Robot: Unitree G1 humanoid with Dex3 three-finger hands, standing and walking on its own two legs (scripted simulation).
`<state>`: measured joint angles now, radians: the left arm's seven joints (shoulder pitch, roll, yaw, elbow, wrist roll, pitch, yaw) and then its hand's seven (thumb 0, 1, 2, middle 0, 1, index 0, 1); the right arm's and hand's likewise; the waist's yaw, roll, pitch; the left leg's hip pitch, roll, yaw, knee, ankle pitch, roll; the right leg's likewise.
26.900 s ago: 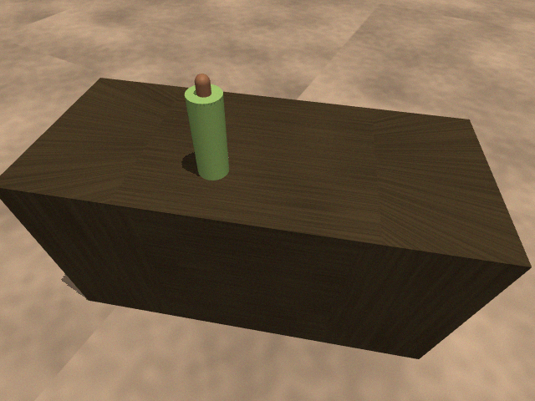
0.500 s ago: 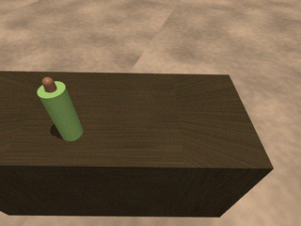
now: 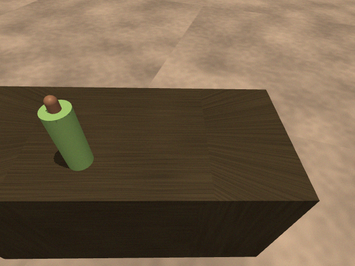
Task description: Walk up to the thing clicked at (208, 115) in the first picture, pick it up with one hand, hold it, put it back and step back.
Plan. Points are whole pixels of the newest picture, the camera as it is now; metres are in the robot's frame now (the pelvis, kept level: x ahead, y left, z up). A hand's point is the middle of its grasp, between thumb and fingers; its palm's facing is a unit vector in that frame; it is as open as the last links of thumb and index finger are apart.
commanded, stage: stand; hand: left
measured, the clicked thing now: (67, 133) +0.49 +0.31 +0.00
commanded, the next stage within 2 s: step back in 1.36 s
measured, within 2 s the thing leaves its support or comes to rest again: neither
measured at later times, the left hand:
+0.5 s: hand out of the picture +0.08 +0.25 -0.16, palm faces -0.04 -0.94 -0.34, open 7.4 cm
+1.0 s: hand out of the picture +0.08 +0.25 -0.16, palm faces -0.05 -0.94 -0.33, open 7.4 cm
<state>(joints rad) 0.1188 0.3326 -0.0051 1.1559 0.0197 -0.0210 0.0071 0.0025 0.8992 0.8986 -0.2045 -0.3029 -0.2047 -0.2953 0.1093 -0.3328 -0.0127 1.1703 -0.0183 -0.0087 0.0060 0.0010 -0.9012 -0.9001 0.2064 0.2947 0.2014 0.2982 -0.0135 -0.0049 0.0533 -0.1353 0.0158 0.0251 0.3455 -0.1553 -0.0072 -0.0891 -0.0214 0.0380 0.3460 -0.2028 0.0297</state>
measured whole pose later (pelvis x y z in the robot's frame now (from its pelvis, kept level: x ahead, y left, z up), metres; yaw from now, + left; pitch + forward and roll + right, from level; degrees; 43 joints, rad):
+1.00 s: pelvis +0.01 +0.00 +0.00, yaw +0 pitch -2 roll +0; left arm 0.13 0.34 0.00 1.14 0.02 -0.01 0.00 0.00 0.90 0.90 -0.20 -0.30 -0.20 -0.30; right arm 0.11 -0.34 -0.01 1.16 -0.02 -0.01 0.01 0.00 -0.90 -0.90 0.21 0.29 0.20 0.30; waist -0.01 -0.01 0.06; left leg -0.13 0.02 0.03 0.33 -0.16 -0.01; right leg -0.08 -0.02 0.04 0.31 -0.20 0.03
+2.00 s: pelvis -0.11 -0.02 -0.03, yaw +5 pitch -1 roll +0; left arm 0.06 0.35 0.05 0.81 0.02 0.03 0.02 0.00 0.90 0.90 -0.21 -0.30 -0.21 -0.30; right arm 0.13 -0.40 -0.03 0.92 -0.02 0.06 -0.01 0.00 -0.90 -0.90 0.21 0.29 0.20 0.30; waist 0.00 0.01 0.21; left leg -0.30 -0.04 -0.07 0.80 -0.48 -0.01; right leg -0.38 -0.05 -0.07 0.65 -0.24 -0.02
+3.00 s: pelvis -0.41 +0.01 -0.01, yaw +1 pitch -2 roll -1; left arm 0.12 0.39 0.07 0.82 0.01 0.07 0.02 0.00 0.90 0.90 -0.20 -0.30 -0.20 -0.30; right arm 0.20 -0.35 -0.04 0.89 -0.05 0.04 0.00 0.00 -0.90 -0.90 0.21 0.30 0.21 0.30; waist -0.02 -0.05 0.16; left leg -0.28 -0.01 -0.03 0.57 -0.27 0.03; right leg -0.48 0.13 0.16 1.22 -0.49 0.00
